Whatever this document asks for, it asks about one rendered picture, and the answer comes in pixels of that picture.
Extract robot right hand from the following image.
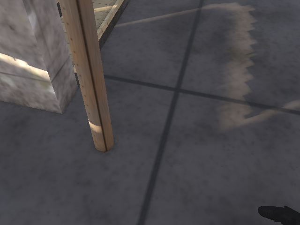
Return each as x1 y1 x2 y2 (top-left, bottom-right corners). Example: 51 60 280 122
258 206 300 225

